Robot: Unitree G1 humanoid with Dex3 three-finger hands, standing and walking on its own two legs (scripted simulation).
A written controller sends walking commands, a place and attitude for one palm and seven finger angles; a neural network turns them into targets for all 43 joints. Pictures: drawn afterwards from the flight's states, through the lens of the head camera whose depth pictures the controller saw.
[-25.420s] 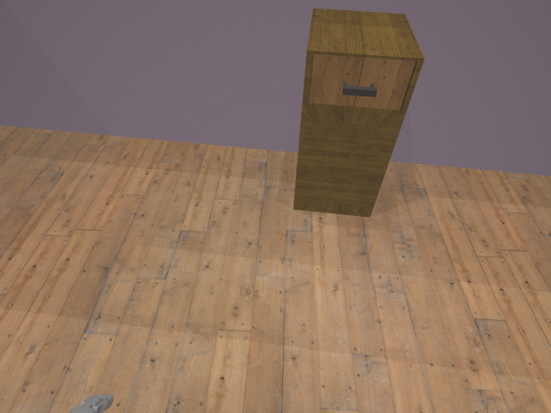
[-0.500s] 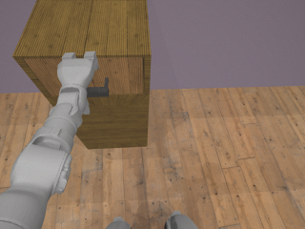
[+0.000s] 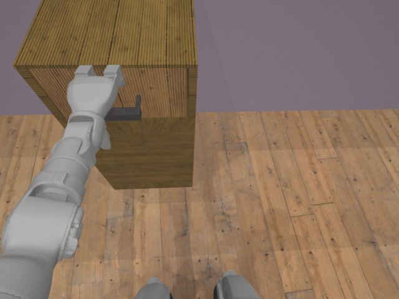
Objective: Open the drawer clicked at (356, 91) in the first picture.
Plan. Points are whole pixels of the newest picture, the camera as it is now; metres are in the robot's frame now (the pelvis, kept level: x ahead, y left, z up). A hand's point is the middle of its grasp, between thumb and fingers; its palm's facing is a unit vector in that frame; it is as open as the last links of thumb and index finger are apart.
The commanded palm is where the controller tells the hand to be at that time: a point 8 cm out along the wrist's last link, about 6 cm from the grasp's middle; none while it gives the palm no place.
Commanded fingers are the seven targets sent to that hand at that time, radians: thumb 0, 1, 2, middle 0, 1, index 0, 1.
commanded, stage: move the hooked fingers above the handle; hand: left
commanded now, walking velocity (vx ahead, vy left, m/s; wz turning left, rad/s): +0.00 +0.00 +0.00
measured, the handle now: (117, 106) +0.56 +0.15 -0.03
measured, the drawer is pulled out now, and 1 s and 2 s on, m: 0.00 0.00 0.00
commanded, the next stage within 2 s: lift the fingers back up to retry in 1.64 s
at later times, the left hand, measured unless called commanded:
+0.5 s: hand (97, 112) +0.51 +0.18 +0.02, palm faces -0.01 +0.00 -1.00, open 13.8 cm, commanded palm +0.50 +0.18 +0.09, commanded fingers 0.00 -0.50 0.30 -0.30 -1.20 -0.30 -1.20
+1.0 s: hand (103, 109) +0.51 +0.17 +0.02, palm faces -0.01 -0.03 -1.00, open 13.8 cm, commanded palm +0.49 +0.18 +0.09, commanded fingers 0.00 -0.50 0.30 -0.30 -1.20 -0.30 -1.20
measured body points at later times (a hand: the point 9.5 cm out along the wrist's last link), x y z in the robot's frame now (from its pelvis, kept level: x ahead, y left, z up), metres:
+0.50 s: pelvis +0.01 -0.01 +0.01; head +0.13 -0.02 +0.44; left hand +0.50 +0.18 +0.08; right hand +0.01 -0.28 -0.13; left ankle +0.00 +0.11 -0.68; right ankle +0.00 -0.13 -0.68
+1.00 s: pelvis +0.01 +0.00 +0.01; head +0.13 -0.01 +0.44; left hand +0.51 +0.17 +0.08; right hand +0.01 -0.27 -0.12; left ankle +0.00 +0.11 -0.68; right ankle +0.00 -0.13 -0.68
